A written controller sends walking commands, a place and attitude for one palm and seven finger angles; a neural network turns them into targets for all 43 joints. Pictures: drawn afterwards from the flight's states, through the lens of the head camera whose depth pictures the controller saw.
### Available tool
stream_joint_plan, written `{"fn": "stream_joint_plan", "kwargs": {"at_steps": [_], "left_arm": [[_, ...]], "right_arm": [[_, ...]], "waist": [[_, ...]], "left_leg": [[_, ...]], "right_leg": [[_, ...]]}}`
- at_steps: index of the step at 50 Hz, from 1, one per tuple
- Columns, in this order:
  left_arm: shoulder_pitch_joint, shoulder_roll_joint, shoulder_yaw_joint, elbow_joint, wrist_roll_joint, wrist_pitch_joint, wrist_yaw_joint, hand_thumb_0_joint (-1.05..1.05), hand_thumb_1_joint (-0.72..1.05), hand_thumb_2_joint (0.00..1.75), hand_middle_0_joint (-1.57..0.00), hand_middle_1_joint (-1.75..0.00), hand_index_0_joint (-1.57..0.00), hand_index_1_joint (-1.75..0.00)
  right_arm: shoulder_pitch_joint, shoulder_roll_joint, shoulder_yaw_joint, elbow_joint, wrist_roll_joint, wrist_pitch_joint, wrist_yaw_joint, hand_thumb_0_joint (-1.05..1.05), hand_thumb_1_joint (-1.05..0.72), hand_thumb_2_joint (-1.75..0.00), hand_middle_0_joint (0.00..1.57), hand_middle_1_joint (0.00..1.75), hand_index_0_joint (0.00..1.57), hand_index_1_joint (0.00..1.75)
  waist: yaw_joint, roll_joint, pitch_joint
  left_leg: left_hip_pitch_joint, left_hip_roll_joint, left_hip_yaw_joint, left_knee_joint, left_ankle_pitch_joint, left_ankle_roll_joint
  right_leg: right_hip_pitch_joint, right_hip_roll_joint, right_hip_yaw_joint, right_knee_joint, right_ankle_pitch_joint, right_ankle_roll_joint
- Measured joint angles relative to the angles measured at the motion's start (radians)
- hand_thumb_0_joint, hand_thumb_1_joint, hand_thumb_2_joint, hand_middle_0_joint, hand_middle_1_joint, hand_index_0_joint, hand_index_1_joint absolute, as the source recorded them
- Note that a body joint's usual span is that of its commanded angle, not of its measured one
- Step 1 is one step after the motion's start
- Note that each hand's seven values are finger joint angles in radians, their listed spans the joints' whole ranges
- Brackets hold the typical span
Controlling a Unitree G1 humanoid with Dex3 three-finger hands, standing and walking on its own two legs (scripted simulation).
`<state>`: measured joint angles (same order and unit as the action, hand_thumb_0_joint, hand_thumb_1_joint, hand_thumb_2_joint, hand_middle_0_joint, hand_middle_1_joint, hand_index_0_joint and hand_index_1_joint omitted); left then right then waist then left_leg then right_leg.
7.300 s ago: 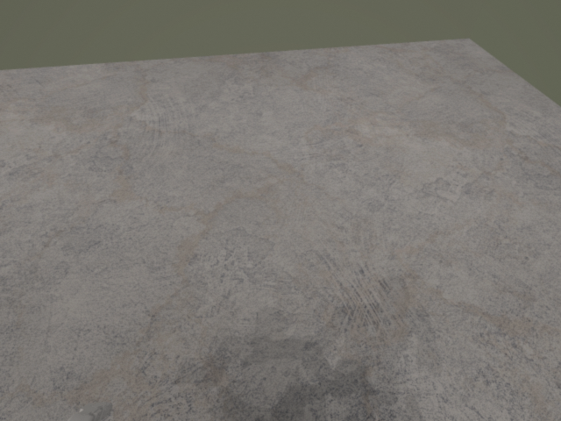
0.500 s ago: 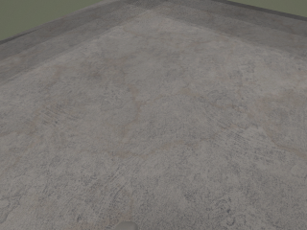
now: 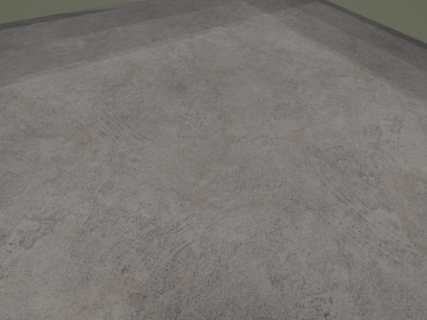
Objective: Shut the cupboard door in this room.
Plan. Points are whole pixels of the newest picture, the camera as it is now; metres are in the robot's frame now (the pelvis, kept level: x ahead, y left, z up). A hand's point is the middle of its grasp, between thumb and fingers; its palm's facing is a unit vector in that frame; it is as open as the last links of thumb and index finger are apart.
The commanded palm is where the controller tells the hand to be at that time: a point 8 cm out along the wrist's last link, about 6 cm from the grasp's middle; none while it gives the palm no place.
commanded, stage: turn or walk to find it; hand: left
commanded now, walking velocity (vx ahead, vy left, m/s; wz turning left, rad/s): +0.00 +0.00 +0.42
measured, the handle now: out of the picture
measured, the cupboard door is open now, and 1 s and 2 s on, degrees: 82 82 82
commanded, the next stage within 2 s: none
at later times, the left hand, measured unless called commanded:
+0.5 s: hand out of the picture -0.01 +0.16 -0.16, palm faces +0.25 -0.93 -0.25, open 7.4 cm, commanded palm none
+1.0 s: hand out of the picture -0.07 +0.19 -0.16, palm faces +0.44 -0.86 -0.26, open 7.4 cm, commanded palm none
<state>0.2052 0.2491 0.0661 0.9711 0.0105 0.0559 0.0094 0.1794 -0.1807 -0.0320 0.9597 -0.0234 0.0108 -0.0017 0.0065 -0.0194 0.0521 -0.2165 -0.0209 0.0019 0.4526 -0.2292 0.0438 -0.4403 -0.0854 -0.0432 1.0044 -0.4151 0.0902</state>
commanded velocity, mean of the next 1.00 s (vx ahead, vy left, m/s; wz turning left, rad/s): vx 0.00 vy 0.00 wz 0.42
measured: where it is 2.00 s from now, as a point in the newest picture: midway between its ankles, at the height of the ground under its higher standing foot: outside the picture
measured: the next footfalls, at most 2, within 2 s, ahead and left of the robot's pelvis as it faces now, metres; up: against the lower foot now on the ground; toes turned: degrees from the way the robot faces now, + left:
right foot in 0.20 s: +0.04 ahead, -0.14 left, +0.00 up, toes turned +1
left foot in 0.64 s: -0.06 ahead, +0.11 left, +0.00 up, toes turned +22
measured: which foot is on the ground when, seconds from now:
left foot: down 0.00-0.20, up 0.22-0.62, down 0.64-1.00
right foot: up 0.00-0.18, down 0.20-0.64, up 0.66-1.00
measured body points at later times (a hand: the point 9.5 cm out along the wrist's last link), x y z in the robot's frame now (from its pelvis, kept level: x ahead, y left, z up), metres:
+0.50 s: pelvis -0.03 -0.04 +0.00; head -0.01 -0.06 +0.45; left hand -0.02 +0.20 -0.14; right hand +0.05 -0.29 -0.16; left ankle -0.09 +0.10 -0.68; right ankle +0.00 -0.14 -0.74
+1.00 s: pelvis -0.06 -0.03 -0.01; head -0.04 -0.03 +0.44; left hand -0.09 +0.24 -0.14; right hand +0.11 -0.22 -0.16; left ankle -0.10 +0.09 -0.74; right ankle -0.01 -0.14 -0.73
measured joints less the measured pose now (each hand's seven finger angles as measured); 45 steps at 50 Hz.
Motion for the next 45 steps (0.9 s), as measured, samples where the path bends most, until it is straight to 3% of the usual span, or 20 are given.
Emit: {"fn": "stream_joint_plan", "kwargs": {"at_steps": [6, 9, 10, 13, 16, 19, 22, 28, 31, 32, 33, 35, 38, 41, 45], "left_arm": [[-0.051, -0.030, -0.010, -0.034, -0.006, -0.007, 0.004, 0.01, 0.91, 0.90, -0.19, -0.30, -0.20, -0.30], [-0.059, -0.045, -0.018, -0.057, -0.008, -0.025, 0.003, 0.01, 0.91, 0.90, -0.19, -0.30, -0.20, -0.30], [-0.057, -0.049, -0.020, -0.064, -0.006, -0.035, 0.004, 0.01, 0.91, 0.90, -0.19, -0.30, -0.20, -0.30], [-0.050, -0.076, -0.031, -0.068, 0.003, -0.049, 0.006, 0.00, 0.91, 0.90, -0.20, -0.30, -0.20, -0.30], [-0.027, -0.091, -0.035, -0.064, 0.004, -0.046, 0.008, 0.00, 0.90, 0.90, -0.20, -0.30, -0.20, -0.30], [-0.011, -0.096, -0.036, -0.051, 0.007, -0.042, 0.009, 0.01, 0.90, 0.90, -0.20, -0.30, -0.20, -0.30], [0.001, -0.093, -0.035, -0.041, 0.010, -0.043, 0.009, 0.01, 0.90, 0.90, -0.20, -0.30, -0.20, -0.30], [0.021, -0.067, -0.026, -0.023, 0.017, -0.045, 0.003, 0.01, 0.90, 0.90, -0.20, -0.30, -0.20, -0.30], [0.036, -0.043, -0.016, -0.009, 0.013, -0.037, 0.002, 0.01, 0.90, 0.90, -0.20, -0.30, -0.20, -0.30], [0.042, -0.033, -0.011, -0.006, 0.008, -0.029, 0.002, 0.01, 0.90, 0.90, -0.20, -0.30, -0.20, -0.30], [0.044, -0.019, -0.005, -0.001, 0.005, -0.018, 0.003, 0.01, 0.90, 0.90, -0.20, -0.30, -0.20, -0.30], [0.045, 0.002, 0.002, 0.015, 0.005, 0.007, 0.007, 0.01, 0.90, 0.90, -0.20, -0.30, -0.20, -0.30], [0.035, 0.015, 0.008, 0.029, 0.004, 0.016, 0.001, 0.01, 0.91, 0.90, -0.19, -0.30, -0.20, -0.30], [0.021, 0.014, 0.005, 0.017, 0.001, 0.007, -0.003, 0.01, 0.91, 0.90, -0.19, -0.30, -0.20, -0.30], [-0.003, -0.002, -0.002, -0.008, -0.003, -0.001, -0.002, 0.01, 0.91, 0.90, -0.19, -0.30, -0.20, -0.30]], "right_arm": [[0.025, -0.009, -0.011, 0.002, -0.007, 0.014, 0.004, 0.00, -0.90, -0.90, 0.20, 0.30, 0.20, 0.30], [0.040, -0.020, -0.021, 0.007, -0.005, 0.026, 0.007, 0.01, -0.90, -0.90, 0.21, 0.30, 0.20, 0.30], [0.047, -0.025, -0.025, 0.007, -0.002, 0.028, 0.008, 0.01, -0.90, -0.90, 0.20, 0.30, 0.20, 0.30], [0.055, -0.047, -0.042, 0.016, -0.001, 0.047, 0.010, 0.01, -0.90, -0.90, 0.20, 0.30, 0.20, 0.30], [0.061, -0.065, -0.055, 0.026, -0.004, 0.061, 0.018, 0.01, -0.90, -0.90, 0.20, 0.30, 0.20, 0.30], [0.069, -0.075, -0.060, 0.029, -0.006, 0.064, 0.023, 0.01, -0.90, -0.90, 0.20, 0.30, 0.20, 0.30], [0.072, -0.076, -0.058, 0.038, -0.005, 0.067, 0.024, 0.01, -0.91, -0.90, 0.20, 0.30, 0.20, 0.30], [0.038, -0.066, -0.041, 0.045, 0.005, 0.062, 0.021, 0.01, -0.91, -0.90, 0.20, 0.30, 0.20, 0.30], [0.017, -0.061, -0.031, 0.028, 0.008, 0.041, 0.019, 0.01, -0.91, -0.90, 0.20, 0.30, 0.20, 0.30], [0.012, -0.058, -0.030, 0.021, 0.006, 0.030, 0.019, 0.01, -0.91, -0.90, 0.20, 0.30, 0.20, 0.30], [0.002, -0.048, -0.028, 0.017, 0.004, 0.023, 0.018, 0.01, -0.91, -0.90, 0.20, 0.30, 0.20, 0.30], [-0.010, -0.029, -0.020, 0.009, 0.000, 0.013, 0.014, 0.01, -0.91, -0.90, 0.20, 0.30, 0.20, 0.30], [-0.013, -0.013, -0.008, 0.002, -0.002, 0.005, 0.004, 0.01, -0.90, -0.90, 0.20, 0.30, 0.20, 0.30], [-0.015, -0.007, -0.002, 0.001, -0.001, 0.004, 0.002, 0.01, -0.90, -0.90, 0.20, 0.30, 0.20, 0.30], [-0.014, -0.008, -0.004, -0.002, -0.003, 0.008, 0.004, 0.01, -0.90, -0.90, 0.20, 0.30, 0.20, 0.30]], "waist": [[-0.030, 0.032, -0.001], [-0.035, 0.046, -0.007], [-0.034, 0.049, -0.010], [-0.037, 0.077, -0.003], [-0.036, 0.080, -0.002], [-0.041, 0.074, 0.001], [-0.036, 0.059, 0.006], [-0.002, 0.020, 0.025], [0.002, 0.004, 0.025], [0.003, -0.002, 0.022], [0.009, -0.021, 0.025], [0.012, -0.034, 0.023], [0.009, -0.026, 0.014], [0.009, -0.012, 0.010], [-0.001, 0.010, 0.008]], "left_leg": [[-0.031, -0.016, -0.049, 0.019, 0.013, -0.015], [-0.067, -0.026, -0.072, 0.059, 0.006, -0.034], [-0.086, -0.030, -0.079, 0.087, -0.004, -0.042], [-0.174, -0.036, -0.083, 0.322, -0.189, -0.057], [-0.254, -0.020, -0.055, 0.589, -0.194, -0.069], [-0.273, 0.016, -0.036, 0.683, -0.155, -0.088], [-0.243, 0.045, -0.023, 0.640, -0.167, -0.102], [-0.127, 0.064, 0.023, 0.377, -0.233, -0.101], [-0.043, 0.058, 0.054, 0.170, -0.132, -0.090], [-0.032, 0.052, 0.054, 0.124, -0.079, -0.054], [-0.040, 0.041, 0.058, 0.139, -0.077, -0.034], [-0.044, 0.037, 0.055, 0.149, -0.095, -0.027], [-0.029, 0.034, 0.032, 0.097, -0.070, -0.031], [-0.015, 0.028, 0.010, 0.047, -0.032, -0.027], [-0.019, 0.017, -0.019, 0.024, -0.007, -0.030]], "right_leg": [[0.075, 0.028, 0.009, -0.189, -0.026, -0.010], [0.152, 0.043, -0.002, -0.377, 0.066, -0.021], [0.178, 0.044, -0.008, -0.445, 0.108, -0.044], [0.182, 0.042, -0.045, -0.438, 0.123, -0.106], [0.207, 0.026, -0.072, -0.470, 0.134, -0.113], [0.222, 0.011, -0.101, -0.494, 0.148, -0.112], [0.225, -0.008, -0.128, -0.501, 0.152, -0.110], [0.198, -0.051, -0.171, -0.467, 0.145, -0.091], [0.166, -0.076, -0.194, -0.406, 0.121, -0.068], [0.144, -0.087, -0.194, -0.363, 0.106, -0.058], [0.115, -0.092, -0.162, -0.298, 0.031, -0.047], [0.054, -0.065, -0.092, -0.140, -0.069, -0.034], [-0.002, -0.030, -0.043, 0.012, -0.045, -0.023], [-0.010, -0.013, -0.023, 0.025, -0.019, -0.012], [0.022, 0.007, -0.009, -0.073, -0.030, -0.006]]}}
